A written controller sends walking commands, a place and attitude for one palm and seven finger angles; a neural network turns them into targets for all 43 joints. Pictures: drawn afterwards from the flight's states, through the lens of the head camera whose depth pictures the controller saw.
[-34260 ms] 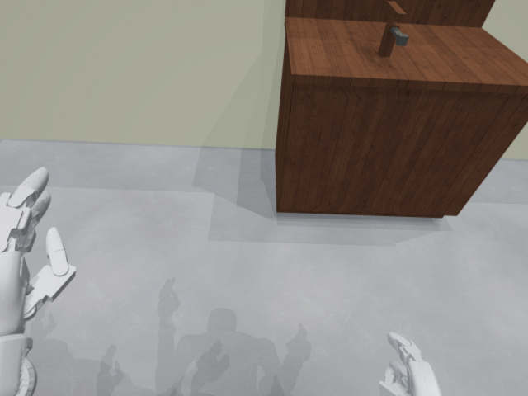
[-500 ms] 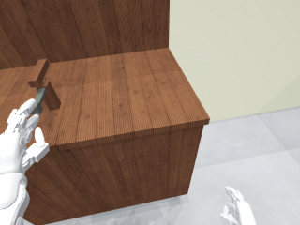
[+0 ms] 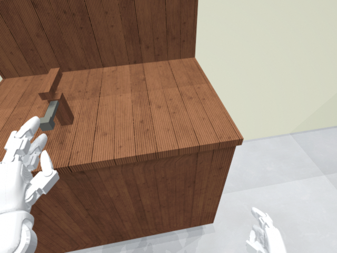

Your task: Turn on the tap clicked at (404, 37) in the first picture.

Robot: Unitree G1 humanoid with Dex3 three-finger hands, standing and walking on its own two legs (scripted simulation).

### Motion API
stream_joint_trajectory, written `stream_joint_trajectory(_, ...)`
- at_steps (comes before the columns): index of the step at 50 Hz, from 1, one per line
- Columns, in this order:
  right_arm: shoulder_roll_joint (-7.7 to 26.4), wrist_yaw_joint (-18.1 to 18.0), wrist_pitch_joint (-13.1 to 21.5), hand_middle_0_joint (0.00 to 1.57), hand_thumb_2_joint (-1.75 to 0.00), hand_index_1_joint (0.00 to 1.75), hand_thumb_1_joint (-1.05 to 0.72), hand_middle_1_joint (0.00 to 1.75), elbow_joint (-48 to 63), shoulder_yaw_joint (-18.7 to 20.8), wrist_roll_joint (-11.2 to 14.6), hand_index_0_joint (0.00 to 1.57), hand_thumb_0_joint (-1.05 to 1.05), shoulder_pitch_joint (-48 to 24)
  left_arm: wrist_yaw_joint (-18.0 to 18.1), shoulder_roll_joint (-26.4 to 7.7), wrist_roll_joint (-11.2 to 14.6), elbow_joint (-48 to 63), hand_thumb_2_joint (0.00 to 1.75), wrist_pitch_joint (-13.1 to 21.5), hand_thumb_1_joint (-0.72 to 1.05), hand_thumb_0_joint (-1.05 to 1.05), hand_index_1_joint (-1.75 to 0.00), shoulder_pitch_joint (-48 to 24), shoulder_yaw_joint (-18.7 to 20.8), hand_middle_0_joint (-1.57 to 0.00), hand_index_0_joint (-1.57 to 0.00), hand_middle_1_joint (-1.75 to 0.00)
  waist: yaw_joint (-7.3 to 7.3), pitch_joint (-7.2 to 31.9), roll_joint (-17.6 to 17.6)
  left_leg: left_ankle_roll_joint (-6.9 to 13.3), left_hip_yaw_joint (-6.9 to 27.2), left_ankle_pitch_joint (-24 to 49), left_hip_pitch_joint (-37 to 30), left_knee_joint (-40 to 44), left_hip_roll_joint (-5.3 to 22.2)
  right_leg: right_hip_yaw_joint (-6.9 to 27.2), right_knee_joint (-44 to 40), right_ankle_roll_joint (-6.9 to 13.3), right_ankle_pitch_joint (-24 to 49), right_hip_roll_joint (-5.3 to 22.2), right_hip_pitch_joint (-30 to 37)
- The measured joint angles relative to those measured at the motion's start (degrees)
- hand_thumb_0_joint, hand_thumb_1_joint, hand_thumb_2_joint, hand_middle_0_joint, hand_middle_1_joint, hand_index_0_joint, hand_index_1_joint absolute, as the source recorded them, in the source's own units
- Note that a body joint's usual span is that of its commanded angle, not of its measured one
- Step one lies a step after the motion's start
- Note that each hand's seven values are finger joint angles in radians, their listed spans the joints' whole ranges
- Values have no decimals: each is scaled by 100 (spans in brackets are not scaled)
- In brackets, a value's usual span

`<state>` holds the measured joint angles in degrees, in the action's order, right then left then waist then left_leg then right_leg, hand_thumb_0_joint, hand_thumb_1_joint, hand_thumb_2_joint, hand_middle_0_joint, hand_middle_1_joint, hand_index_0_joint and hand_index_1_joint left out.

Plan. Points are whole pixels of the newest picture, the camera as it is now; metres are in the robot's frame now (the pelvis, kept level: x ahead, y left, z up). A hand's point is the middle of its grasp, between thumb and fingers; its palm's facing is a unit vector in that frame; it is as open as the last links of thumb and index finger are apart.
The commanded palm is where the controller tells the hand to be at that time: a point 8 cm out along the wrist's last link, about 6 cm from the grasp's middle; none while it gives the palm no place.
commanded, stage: turn the palm inward beside the body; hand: left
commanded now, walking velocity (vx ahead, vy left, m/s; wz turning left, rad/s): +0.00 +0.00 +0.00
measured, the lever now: (46, 123) +0.37 +0.39 +0.12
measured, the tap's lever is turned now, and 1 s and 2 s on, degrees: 0 0 0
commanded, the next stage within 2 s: reach beside the lever's end, fingers flat in 1.04 s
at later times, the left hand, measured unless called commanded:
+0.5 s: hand (45, 194) +0.16 +0.24 +0.16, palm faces +0.49 -0.87 -0.12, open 7.4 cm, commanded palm +0.10 +0.27 +0.18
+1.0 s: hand (55, 186) +0.17 +0.22 +0.17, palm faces +0.48 -0.87 -0.11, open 7.4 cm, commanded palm +0.12 +0.26 +0.18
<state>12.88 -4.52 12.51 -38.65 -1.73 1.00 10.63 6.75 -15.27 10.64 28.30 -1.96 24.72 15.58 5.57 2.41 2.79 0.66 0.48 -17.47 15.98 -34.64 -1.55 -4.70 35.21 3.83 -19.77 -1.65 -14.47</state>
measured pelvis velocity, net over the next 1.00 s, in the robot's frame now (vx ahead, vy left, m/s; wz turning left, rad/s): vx -0.01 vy -0.01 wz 0.02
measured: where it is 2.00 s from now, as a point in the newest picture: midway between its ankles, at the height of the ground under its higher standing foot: outside the picture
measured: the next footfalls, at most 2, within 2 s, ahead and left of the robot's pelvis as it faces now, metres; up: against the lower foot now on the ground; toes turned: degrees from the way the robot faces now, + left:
none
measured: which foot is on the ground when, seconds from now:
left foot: down 0.00-1.00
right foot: down 0.00-1.00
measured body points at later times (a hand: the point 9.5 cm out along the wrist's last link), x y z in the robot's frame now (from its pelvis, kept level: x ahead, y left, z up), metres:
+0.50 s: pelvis -0.02 +0.00 +0.00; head -0.06 -0.02 +0.45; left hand +0.13 +0.28 +0.17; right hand +0.19 -0.20 -0.06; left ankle +0.01 +0.11 -0.73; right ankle -0.01 -0.07 -0.73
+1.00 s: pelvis -0.01 -0.01 +0.00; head -0.04 -0.04 +0.45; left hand +0.14 +0.27 +0.18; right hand +0.21 -0.20 -0.06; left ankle +0.01 +0.11 -0.73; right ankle -0.01 -0.07 -0.73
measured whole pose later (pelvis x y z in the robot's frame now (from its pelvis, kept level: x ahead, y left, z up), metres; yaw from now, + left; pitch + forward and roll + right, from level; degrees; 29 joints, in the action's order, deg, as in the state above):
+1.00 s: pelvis -0.01 -0.01 +0.00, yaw +1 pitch -4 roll +0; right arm 13.1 -5.0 12.9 -39.3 -3.3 1.5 8.7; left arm 8.9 -12.3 14.2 32.5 -13.7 25.4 13.9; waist 6.3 1.6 3.9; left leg 0.0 1.8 -15.4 11.8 -31.5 -1.1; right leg -5.8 31.3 4.5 -17.7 -2.2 -9.7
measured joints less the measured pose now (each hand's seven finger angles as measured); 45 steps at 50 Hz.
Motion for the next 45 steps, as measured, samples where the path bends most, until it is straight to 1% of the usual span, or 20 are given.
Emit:
stream_joint_trajectory(5, -79, -39, -24, 20, -90, 30, -90, 30, -26, -122, 25, 20, 2, -58, 120, 33, 61, -48, 90, -385, 90, 1, -30, -94, 9, -21, -20, -30, -3, -40, 32, 10, 19, 92, -90, 60, 12, -20, -115, -7, 117, -14, 119)
stream_joint_trajectory(8, -73, -51, -11, 20, -90, 30, -90, 30, -37, -164, 21, 20, 2, -77, 181, 88, 52, -28, 90, -519, 90, 1, -30, -106, -50, -21, -20, -30, 7, -77, 56, 16, 32, 145, -135, 92, 13, -34, -172, -11, 179, -16, 180)
stream_joint_trajectory(14, -45, -55, 36, 20, -90, 30, -90, 30, -76, -187, 14, 20, 2, -97, 219, 152, 79, 148, 90, -588, 90, 1, -30, 2, -196, -21, -20, -30, 18, -112, 61, 21, 48, 221, -208, 147, 15, -50, -253, -16, 263, -19, 268)
stream_joint_trajectory(24, 5, -81, 52, 20, -90, 30, -90, 30, -128, -158, 39, 20, 2, -144, 301, 230, 187, 284, 90, -857, 90, 1, -30, 127, -231, -21, -20, -30, 23, -179, 72, 12, 101, 261, -322, 203, 25, -98, -371, -10, 320, -36, 424)
stream_joint_trajectory(28, 12, -83, 88, 20, -90, 30, -90, 30, -132, -153, 28, 20, 2, -149, 313, 261, 216, 364, 90, -905, 90, 1, -30, 152, -266, -21, -20, -30, 39, -176, 80, 8, 122, 253, -339, 216, 24, -117, -400, -4, 313, -38, 455)
stream_joint_trajectory(35, -5, -79, 90, 20, -90, 30, -90, 30, -142, -170, 33, 20, 2, -185, 257, 275, 329, 403, 90, -1042, 90, 1, -30, 98, -194, -21, -20, -30, 59, -126, 97, -5, 133, 236, -388, 275, 13, -122, -429, 6, 276, -30, 493)
stream_joint_trajectory(40, 2, -71, 64, 20, -90, 30, -90, 30, -104, -174, 40, 20, 2, -207, 211, 287, 345, 396, 90, -1170, 90, 1, -30, 81, -192, -21, -20, -30, 68, -99, 117, -16, 126, 226, -415, 311, 10, -113, -422, 17, 246, -27, 498)
stream_joint_trajectory(45, 8, -58, 49, 20, -90, 30, -90, 30, -70, -163, 43, 20, 2, -204, 205, 288, 347, 413, 90, -1193, 90, 1, -30, 79, -195, -21, -20, -30, 81, -83, 106, -40, 121, 214, -419, 321, 23, -107, -403, 40, 221, -39, 485)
